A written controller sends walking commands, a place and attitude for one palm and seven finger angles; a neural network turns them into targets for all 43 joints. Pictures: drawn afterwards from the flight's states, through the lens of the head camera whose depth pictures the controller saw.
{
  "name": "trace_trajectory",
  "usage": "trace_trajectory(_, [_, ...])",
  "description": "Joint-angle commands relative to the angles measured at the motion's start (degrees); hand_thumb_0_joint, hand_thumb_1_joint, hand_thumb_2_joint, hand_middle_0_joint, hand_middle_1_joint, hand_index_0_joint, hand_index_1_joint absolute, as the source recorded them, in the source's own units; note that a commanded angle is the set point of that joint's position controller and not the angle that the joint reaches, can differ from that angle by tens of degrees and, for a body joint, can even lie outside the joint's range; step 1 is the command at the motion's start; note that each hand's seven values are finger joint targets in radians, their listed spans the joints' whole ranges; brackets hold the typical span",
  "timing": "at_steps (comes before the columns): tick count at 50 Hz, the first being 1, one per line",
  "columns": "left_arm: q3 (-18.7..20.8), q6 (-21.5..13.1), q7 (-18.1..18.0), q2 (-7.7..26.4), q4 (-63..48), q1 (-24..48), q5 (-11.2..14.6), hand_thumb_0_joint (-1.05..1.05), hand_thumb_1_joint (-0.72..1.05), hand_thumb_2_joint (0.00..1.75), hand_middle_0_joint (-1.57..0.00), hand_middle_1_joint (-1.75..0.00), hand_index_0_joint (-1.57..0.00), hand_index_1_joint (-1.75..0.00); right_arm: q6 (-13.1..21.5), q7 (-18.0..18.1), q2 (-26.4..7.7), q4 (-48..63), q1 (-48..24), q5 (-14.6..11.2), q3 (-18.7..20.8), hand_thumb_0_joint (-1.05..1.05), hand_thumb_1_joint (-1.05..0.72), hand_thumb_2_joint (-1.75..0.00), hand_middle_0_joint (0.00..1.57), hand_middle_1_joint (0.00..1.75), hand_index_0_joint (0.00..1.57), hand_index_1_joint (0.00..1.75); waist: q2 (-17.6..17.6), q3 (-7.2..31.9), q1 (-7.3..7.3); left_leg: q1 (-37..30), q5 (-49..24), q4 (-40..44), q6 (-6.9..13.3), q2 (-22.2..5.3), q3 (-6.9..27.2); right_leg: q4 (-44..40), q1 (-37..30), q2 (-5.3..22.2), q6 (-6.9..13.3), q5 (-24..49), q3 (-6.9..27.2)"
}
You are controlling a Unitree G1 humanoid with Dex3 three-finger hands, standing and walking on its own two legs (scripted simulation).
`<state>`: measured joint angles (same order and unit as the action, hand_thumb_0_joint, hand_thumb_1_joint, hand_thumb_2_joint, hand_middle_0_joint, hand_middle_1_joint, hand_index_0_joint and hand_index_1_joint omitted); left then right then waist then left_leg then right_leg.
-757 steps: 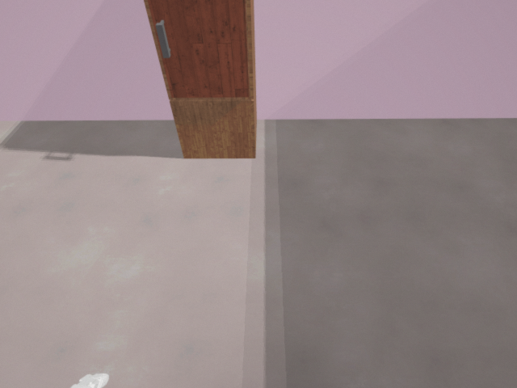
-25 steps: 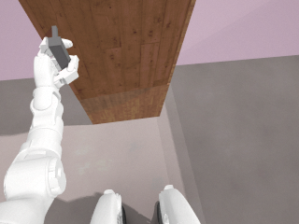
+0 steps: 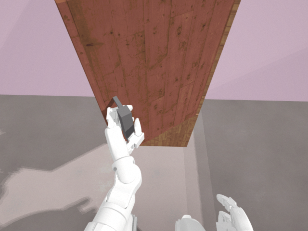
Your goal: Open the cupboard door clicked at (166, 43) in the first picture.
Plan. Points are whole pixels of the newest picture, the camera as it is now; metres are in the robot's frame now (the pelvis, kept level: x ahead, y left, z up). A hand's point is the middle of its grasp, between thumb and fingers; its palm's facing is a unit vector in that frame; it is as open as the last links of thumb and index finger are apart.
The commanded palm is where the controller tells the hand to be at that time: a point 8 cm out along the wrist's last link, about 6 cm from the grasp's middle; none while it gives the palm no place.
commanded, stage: pull the door open along its arc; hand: left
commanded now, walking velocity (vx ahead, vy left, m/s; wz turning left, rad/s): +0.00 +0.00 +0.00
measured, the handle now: (123, 118) +0.40 +0.11 +0.03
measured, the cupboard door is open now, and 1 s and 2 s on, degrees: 33 41 44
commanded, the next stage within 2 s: open thumb and fingers to let go in 0.16 s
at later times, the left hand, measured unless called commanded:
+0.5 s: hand (148, 145) +0.32 +0.03 +0.03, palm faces +0.39 -0.92 -0.06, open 7.4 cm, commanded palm +0.27 +0.07 +0.03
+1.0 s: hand (147, 148) +0.31 +0.04 +0.03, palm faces +0.33 -0.94 -0.05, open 14.7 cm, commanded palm +0.27 +0.07 +0.03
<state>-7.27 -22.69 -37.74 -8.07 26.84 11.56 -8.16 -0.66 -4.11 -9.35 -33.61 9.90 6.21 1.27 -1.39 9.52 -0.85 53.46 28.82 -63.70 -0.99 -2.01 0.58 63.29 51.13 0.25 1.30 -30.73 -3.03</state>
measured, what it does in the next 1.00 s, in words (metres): stands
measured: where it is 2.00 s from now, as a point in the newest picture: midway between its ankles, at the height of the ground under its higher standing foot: outside the picture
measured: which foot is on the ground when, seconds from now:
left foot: down 0.00-1.00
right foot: down 0.00-1.00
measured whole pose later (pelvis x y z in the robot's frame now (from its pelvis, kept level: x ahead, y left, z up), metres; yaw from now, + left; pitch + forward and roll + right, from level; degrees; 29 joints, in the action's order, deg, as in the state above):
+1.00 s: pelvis -0.01 -0.02 +0.00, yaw +1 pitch +17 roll +1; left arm -12.6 -21.3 -35.4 -6.8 21.4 3.7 -6.6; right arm 3.7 -1.8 -10.0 -35.4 10.7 5.7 1.1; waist -2.3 9.3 -0.7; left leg 52.8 27.8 -63.4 -2.7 -1.6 1.8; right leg 65.0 51.0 0.6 2.9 -31.3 -4.1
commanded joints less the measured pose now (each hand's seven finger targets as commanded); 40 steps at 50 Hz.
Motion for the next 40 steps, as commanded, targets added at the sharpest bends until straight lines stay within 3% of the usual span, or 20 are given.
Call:
trace_trajectory(1, [-8.8, -2.3, 1.7, -9.2, -15.2, 6.1, -1.5, 0.00, 0.90, 0.90, -0.40, -1.35, -0.40, -1.35, 3.4, 1.0, -5.4, 6.7, -0.2, -0.7, 1.4, 0.00, -0.90, -0.90, 0.20, 0.30, 0.20, 0.30, 4.2, 18.7, -1.99, -14.4, -18.0, 6.8, 1.1, 2.0, -1.0, -9.6, -12.8, -1.0, 0.7, 23.7, -0.9])
trace_trajectory(4, [-10.6, -1.1, 2.1, -10.4, -18.5, -1.1, -0.7, 0.00, 0.90, 0.90, -0.40, -1.35, -0.40, -1.35, 4.7, 0.8, -4.8, 7.7, -2.0, -1.0, 0.9, 0.00, -0.90, -0.90, 0.20, 0.30, 0.20, 0.30, 4.3, 19.6, -0.62, -14.5, -18.7, 6.7, 1.0, 2.4, -0.9, -9.7, -14.8, -0.7, 0.8, 25.4, -0.7])
trace_trajectory(7, [-9.8, 0.8, 2.6, -9.6, -21.1, -8.7, 0.6, 0.00, 0.90, 0.90, -0.40, -1.35, -0.40, -1.35, 5.4, 0.7, -4.4, 8.3, -3.5, -1.4, 0.2, 0.00, -0.90, -0.90, 0.20, 0.30, 0.20, 0.30, 5.8, 17.6, 0.44, -13.7, -17.0, 7.1, 0.8, 2.8, -1.0, -10.9, -16.3, -0.1, 0.3, 26.0, -0.2])
trace_trajectory(8, [-9.2, 1.4, 2.6, -9.0, -21.1, -9.5, 0.6, 0.00, 0.90, 0.90, -0.40, -1.35, -0.40, -1.35, 5.5, 0.9, -4.4, 8.5, -4.0, -1.7, 0.1, 0.00, -0.90, -0.90, 0.20, 0.30, 0.20, 0.30, 4.9, 16.7, 0.79, -13.4, -16.8, 7.2, 0.7, 2.9, -0.9, -11.1, -16.3, -0.1, 0.4, 25.5, 0.1])
trace_trajectory(12, [-5.7, 2.2, 0.6, -6.9, -18.0, 0.5, 1.4, 0.00, 0.90, 0.90, -0.40, -1.35, -0.40, -1.35, 6.0, 2.0, -4.4, 6.5, -4.6, -1.2, -0.5, 0.00, -0.90, -0.90, 0.20, 0.30, 0.20, 0.30, 7.1, 12.4, -0.98, -10.3, -11.7, 5.7, 0.6, 3.5, -0.4, -13.5, -12.7, 1.2, -0.9, 19.9, 2.8])
trace_trajectory(13, [-3.3, 1.6, -0.2, -3.8, -18.5, 6.8, 1.1, 0.00, 0.90, 0.90, -0.40, -1.35, -0.40, -1.35, 5.9, 2.5, -4.8, 5.8, -4.8, -1.2, -0.4, 0.00, -0.90, -0.90, 0.20, 0.30, 0.20, 0.30, 6.1, 12.2, -1.35, -9.5, -11.1, 5.3, 0.8, 3.6, -0.1, -13.5, -11.8, 1.4, -0.8, 17.8, 3.5])
trace_trajectory(16, [-3.3, 0.9, 0.1, -5.2, -14.9, 4.6, 1.1, 0.00, 0.69, 0.81, -0.38, -1.33, -0.38, -1.33, 6.3, 2.8, -4.4, 5.3, -4.3, -0.6, -0.2, 0.00, -0.90, -0.90, 0.20, 0.30, 0.20, 0.30, 8.7, 14.5, -1.22, -8.3, -11.2, 4.4, 0.7, 3.8, -0.1, -13.7, -13.7, 2.4, -1.7, 20.9, 5.5])
trace_trajectory(18, [-3.0, 0.1, 0.9, -4.5, -16.9, 2.8, 1.2, 0.00, 0.55, 0.75, -0.38, -1.31, -0.38, -1.31, 6.4, 2.7, -4.7, 6.1, -3.7, -0.6, 0.4, 0.00, -0.90, -0.90, 0.20, 0.30, 0.20, 0.30, 7.1, 18.1, 0.12, -8.1, -13.0, 4.5, 0.6, 3.9, -0.2, -12.6, -16.8, 2.6, -1.5, 25.2, 5.8])
trace_trajectory(21, [-4.0, -0.7, 2.5, -4.8, -17.2, 2.0, 1.6, 0.00, 0.34, 0.66, -0.36, -1.29, -0.36, -1.29, 6.1, 2.7, -4.8, 5.9, -2.3, -0.7, 0.7, 0.00, -0.90, -0.90, 0.20, 0.30, 0.20, 0.30, 9.9, 18.1, -1.09, -7.0, -13.2, 4.0, 0.5, 3.7, -0.2, -12.8, -18.3, 3.4, -2.4, 29.7, 6.9])
trace_trajectory(26, [-5.0, -2.2, 3.6, -4.6, -18.1, 2.7, 1.3, 0.00, -0.01, 0.51, -0.33, -1.25, -0.33, -1.25, 6.2, 2.9, -5.3, 6.0, -1.8, -0.8, 1.2, 0.00, -0.90, -0.90, 0.20, 0.30, 0.20, 0.30, 9.6, 17.2, -1.64, -6.2, -11.7, 3.9, 0.7, 3.6, 0.1, -13.1, -17.1, 3.7, -2.4, 27.2, 7.6])
trace_trajectory(33, [-2.7, -3.0, 3.4, -1.9, -17.2, 3.7, 1.3, 0.00, -0.50, 0.30, -0.30, -1.20, -0.30, -1.20, 6.3, 3.4, -5.7, 5.6, -1.7, -0.9, 1.4, 0.00, -0.90, -0.90, 0.20, 0.30, 0.20, 0.30, 9.8, 17.1, -1.33, -4.9, -10.7, 3.6, 0.9, 3.5, 0.3, -13.4, -16.3, 3.6, -2.0, 22.7, 7.9])
trace_trajectory(35, [-3.1, -3.3, 3.1, -2.6, -18.3, 4.0, 1.4, 0.00, -0.50, 0.30, -0.30, -1.20, -0.30, -1.20, 6.3, 3.4, -5.6, 5.6, -1.3, -0.7, 1.6, 0.00, -0.90, -0.90, 0.20, 0.30, 0.20, 0.30, 8.2, 18.9, -1.05, -6.2, -11.3, 3.8, 0.9, 3.5, -0.1, -12.6, -16.4, 3.3, -1.8, 23.3, 7.3])
trace_trajectory(40, [-3.1, -3.1, 2.7, -3.0, -18.0, 3.3, 1.2, 0.00, -0.50, 0.30, -0.26, -0.95, -0.26, -0.95, 6.3, 3.3, -5.6, 5.6, -0.9, -0.7, 1.6, 0.00, -0.90, -0.90, 0.20, 0.30, 0.20, 0.30, 7.8, 19.1, -0.88, -7.4, -12.6, 4.2, 1.0, 3.3, -0.3, -11.6, -15.6, 2.5, -1.4, 24.0, 5.4])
